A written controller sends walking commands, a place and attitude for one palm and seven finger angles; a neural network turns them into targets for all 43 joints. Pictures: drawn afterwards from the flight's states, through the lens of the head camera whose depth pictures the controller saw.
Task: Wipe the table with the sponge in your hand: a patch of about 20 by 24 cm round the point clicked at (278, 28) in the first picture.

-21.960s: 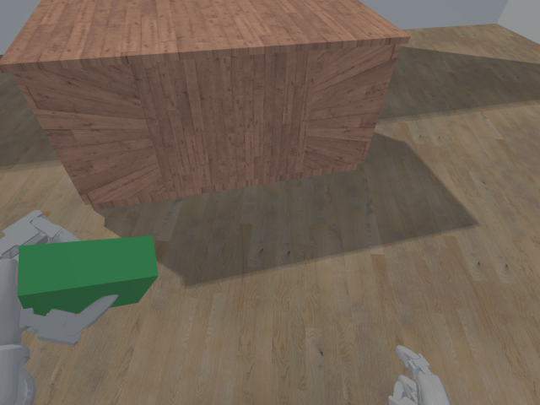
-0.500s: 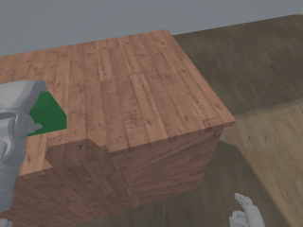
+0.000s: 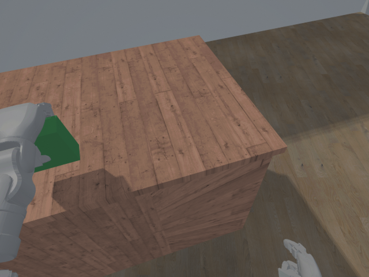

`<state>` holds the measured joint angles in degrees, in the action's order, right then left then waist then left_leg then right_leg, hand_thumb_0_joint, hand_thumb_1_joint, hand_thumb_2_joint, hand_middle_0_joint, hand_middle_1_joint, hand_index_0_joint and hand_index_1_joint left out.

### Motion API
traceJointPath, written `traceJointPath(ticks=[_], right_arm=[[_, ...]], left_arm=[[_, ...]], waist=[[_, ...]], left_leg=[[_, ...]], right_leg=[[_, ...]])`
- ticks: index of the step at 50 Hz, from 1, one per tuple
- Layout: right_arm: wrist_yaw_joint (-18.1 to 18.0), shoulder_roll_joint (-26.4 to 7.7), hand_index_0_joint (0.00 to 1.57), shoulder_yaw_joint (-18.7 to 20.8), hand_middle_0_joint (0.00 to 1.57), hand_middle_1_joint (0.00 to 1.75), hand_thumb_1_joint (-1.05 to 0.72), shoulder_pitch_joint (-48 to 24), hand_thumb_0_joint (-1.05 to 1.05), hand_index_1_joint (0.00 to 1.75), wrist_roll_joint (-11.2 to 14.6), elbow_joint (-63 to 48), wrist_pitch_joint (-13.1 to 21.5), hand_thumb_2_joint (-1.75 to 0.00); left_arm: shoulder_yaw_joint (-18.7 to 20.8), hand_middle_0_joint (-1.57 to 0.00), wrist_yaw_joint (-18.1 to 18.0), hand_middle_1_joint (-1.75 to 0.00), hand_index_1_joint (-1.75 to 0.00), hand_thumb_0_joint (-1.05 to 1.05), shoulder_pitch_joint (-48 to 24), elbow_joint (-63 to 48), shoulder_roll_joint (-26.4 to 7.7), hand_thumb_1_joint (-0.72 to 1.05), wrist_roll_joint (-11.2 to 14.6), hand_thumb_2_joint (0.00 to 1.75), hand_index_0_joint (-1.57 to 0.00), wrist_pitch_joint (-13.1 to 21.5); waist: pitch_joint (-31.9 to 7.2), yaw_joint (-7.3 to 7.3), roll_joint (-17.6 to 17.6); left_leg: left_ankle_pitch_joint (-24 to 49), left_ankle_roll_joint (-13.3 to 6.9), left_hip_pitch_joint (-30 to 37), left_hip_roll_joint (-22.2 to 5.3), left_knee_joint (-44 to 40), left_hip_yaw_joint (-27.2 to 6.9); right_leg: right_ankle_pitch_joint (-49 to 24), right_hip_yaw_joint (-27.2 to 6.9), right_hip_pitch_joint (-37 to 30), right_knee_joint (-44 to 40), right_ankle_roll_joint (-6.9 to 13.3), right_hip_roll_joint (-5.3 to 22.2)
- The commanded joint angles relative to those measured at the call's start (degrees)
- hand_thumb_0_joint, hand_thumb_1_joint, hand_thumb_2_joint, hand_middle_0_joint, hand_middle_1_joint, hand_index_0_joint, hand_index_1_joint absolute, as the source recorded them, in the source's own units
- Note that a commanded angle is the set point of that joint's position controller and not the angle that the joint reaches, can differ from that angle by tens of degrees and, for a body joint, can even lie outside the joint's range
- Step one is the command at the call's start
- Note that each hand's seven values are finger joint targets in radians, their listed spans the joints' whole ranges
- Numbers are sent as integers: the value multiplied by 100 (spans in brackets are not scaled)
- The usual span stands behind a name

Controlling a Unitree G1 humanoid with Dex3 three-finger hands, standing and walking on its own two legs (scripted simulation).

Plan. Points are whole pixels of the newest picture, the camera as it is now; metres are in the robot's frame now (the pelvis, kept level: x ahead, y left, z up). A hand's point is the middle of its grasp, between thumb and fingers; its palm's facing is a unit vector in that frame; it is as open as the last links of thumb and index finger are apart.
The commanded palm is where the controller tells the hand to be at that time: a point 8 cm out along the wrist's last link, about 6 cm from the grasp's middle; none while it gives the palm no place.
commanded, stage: lower the sponge onto the table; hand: left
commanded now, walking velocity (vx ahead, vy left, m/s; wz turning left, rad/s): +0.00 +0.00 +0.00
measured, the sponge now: (44, 151) +0.32 +0.37 +0.09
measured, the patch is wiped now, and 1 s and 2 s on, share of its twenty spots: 0.00 0.00 0.15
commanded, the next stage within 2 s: wipe forward along the first lane in 1.24 s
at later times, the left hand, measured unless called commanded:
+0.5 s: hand (34, 152) +0.30 +0.37 +0.12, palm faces +0.02 +0.02 -1.00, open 8.9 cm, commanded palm +0.28 +0.35 +0.17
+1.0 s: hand (48, 163) +0.30 +0.35 +0.08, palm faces -0.08 -0.01 -1.00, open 8.9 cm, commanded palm +0.28 +0.34 +0.14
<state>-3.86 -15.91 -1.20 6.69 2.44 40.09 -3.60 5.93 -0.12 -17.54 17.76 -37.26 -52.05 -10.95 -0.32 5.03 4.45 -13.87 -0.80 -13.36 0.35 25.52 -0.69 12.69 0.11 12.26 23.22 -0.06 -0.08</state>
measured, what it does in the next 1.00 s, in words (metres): stands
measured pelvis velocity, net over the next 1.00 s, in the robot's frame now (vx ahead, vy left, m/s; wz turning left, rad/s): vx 0.00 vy -0.01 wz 0.00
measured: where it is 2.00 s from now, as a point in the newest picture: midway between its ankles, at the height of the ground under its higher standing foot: outside the picture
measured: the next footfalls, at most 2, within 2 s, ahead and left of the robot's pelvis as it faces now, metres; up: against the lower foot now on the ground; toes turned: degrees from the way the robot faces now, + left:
none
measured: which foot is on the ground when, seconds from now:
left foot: down 0.00-1.00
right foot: down 0.00-1.00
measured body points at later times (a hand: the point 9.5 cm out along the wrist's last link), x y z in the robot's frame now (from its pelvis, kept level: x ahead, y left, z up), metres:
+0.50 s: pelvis +0.00 +0.00 +0.00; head +0.02 -0.03 +0.45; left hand +0.29 +0.36 +0.17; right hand +0.21 -0.23 -0.11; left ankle -0.01 +0.11 -0.74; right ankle -0.01 -0.13 -0.74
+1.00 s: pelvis +0.00 -0.01 +0.00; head +0.02 -0.04 +0.45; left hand +0.30 +0.35 +0.14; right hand +0.18 -0.26 -0.12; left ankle -0.01 +0.11 -0.74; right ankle -0.01 -0.13 -0.74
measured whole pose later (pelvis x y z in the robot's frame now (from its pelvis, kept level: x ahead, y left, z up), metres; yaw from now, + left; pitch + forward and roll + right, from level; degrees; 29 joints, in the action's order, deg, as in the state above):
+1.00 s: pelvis +0.00 -0.01 +0.00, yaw +0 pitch +3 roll -1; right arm -4.4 -16.8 -0.3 8.3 2.6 40.6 -4.0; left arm 5.1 -0.5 -12.2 23.4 -34.8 -53.2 -9.9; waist -1.5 3.8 4.8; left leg -14.9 -0.3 -14.8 -0.2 27.1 -1.0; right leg 14.0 0.4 13.9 25.4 0.5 -0.7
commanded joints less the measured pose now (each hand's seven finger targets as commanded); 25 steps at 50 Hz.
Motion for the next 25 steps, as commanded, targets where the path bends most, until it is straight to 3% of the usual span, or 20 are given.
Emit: traceJointPath(ticks=[1, 2, 4, 5, 6, 7, 8, 9, 11, 12, 13, 14, 16, 17, 19, 23, 25], right_arm=[[-27, -900, 20, 211, 20, 30, -90, -929, 0, 30, 96, -900, 167, -90], [-56, -893, 20, 184, 20, 30, -90, -1010, 0, 30, 138, -983, 172, -90], [-124, -914, 20, 201, 20, 30, -90, -868, 0, 30, 112, -962, 196, -90], [-169, -911, 20, 193, 20, 30, -90, -840, 0, 30, 100, -973, 210, -90], [-218, -885, 20, 185, 20, 30, -90, -796, 0, 30, 86, -977, 237, -90], [-266, -861, 20, 156, 20, 30, -90, -817, 0, 30, 70, -1023, 300, -90], [-301, -781, 20, 151, 20, 30, -90, -705, 0, 30, 41, -1007, 360, -90], [-330, -765, 20, 184, 20, 30, -90, -609, 0, 30, -3, -934, 396, -90], [-349, -714, 20, 225, 20, 30, -90, -549, 0, 30, -35, -912, 433, -90], [-343, -699, 20, 230, 20, 30, -90, -587, 0, 30, -39, -956, 475, -90], [-325, -636, 20, 230, 20, 30, -90, -536, 0, 30, -64, -929, 494, -90], [-293, -644, 20, 276, 20, 30, -90, -494, 0, 30, -76, -883, 477, -90], [-208, -666, 20, 288, 20, 30, -90, -526, 0, 30, -53, -815, 382, -90], [-155, -690, 20, 277, 20, 30, -90, -606, 0, 30, -36, -848, 356, -90], [-95, -685, 20, 284, 20, 30, -90, -688, 0, 30, -27, -852, 290, -90], [-31, -807, 20, 242, 20, 30, -90, -859, 0, 30, 40, -902, 211, -90], [-58, -832, 20, 250, 20, 30, -90, -913, 0, 30, 74, -950, 180, -90]], left_arm=[[246, -120, 261, -160, -160, 0, -1165, -587, -1415, 10, 30, 130, -120, -854], [68, -120, 443, -160, -160, 0, -1279, -630, -1263, 10, 68, 130, -120, -918], [50, -120, 703, -160, -160, 0, -1530, -764, -1433, 10, -3, 130, -120, -805], [53, -120, 814, -160, -160, 0, -1634, -895, -1489, 10, -44, 130, -120, -656], [28, -120, 888, -160, -160, 0, -1773, -1001, -1511, 10, -99, 130, -120, -459], [162, -120, 906, -160, -160, 0, -2195, -1394, -1752, 10, -161, 130, -120, -186], [146, -120, 863, -160, -160, 0, -2377, -1499, -1737, 10, -225, 130, -120, 54], [253, -120, 783, -160, -160, 0, -2260, -1370, -1751, 10, -283, 130, -120, 272], [486, -120, 547, -160, -160, 0, -2239, -1637, -1846, 10, -353, 130, -120, 666], [838, -120, 402, -160, -160, 0, -2203, -1912, -2165, 10, -374, 130, -120, 806], [882, -120, 232, -160, -160, 0, -2118, -1882, -2086, 10, -381, 130, -120, 860], [1056, -120, 76, -160, -160, 0, -1681, -1641, -2079, 10, -341, 130, -120, 833], [1141, -120, -146, -160, -160, 0, -1552, -1361, -2008, 10, -259, 130, -120, 656], [1315, -120, -236, -160, -160, 0, -1427, -1289, -2134, 10, -202, 130, -120, 525], [1078, -120, -347, -160, -160, 0, -1071, -1062, -1832, 10, -161, 130, -120, 170], [556, -120, -94, -160, -160, 0, -812, -908, -1455, 10, -81, 130, -120, -428], [166, -120, 170, -160, -160, 0, -767, -958, -1134, 10, -18, 130, -120, -589]], waist=[[-1410, -19, -311], [-1342, -106, -323], [-1394, -204, -418], [-1369, -252, -516], [-1406, -280, -454], [-1550, -310, -275], [-1659, -301, -82], [-1536, -278, -120], [-1617, -160, 227], [-1824, -45, 507], [-1917, -6, 512], [-1856, 78, 557], [-1723, 127, 513], [-1741, 196, 467], [-1839, 224, 325], [-1714, 83, 17], [-1476, -60, -224]], left_leg=[[1662, -98, 237, 159, -331, 86], [1570, -142, 312, 166, -324, 96], [1543, -214, 454, 180, -266, 42], [1528, -247, 481, 196, -247, 24], [1537, -273, 556, 211, -209, 16], [1610, -292, 730, 188, -167, -2], [1734, -303, 816, 222, -124, -27], [1792, -301, 835, 212, -90, -37], [2050, -243, 900, 207, -63, -84], [2336, -225, 1003, 177, -39, -110], [2628, -184, 991, 173, 7, -96], [2770, -152, 915, 149, 16, -78], [2684, -79, 678, 135, -25, -37], [2568, -59, 600, 132, -83, -30], [2467, -37, 483, 133, -103, 56], [2147, -79, 404, 146, -182, 77], [1878, -133, 391, 176, -207, 62]], right_leg=[[-1406, 252, -883, -141, 279, -142], [-1343, 242, -786, -185, 276, -157], [-1288, 270, -686, -186, 256, -163], [-1282, 280, -639, -190, 244, -171], [-1242, 268, -576, -182, 245, -179], [-1250, 207, -532, -188, 271, -202], [-1207, 224, -502, -143, 284, -201], [-1192, 241, -402, -140, 307, -226], [-1182, 238, -360, -103, 354, -247], [-1305, 167, -452, -93, 398, -260], [-1436, 199, -524, -20, 392, -229], [-1514, 193, -571, -5, 395, -221], [-1577, 201, -614, 9, 396, -207], [-1590, 161, -769, -1, 422, -210], [-1684, 192, -931, 38, 379, -164], [-1669, 220, -959, -24, 330, -154], [-1547, 274, -815, -96, 288, -173]])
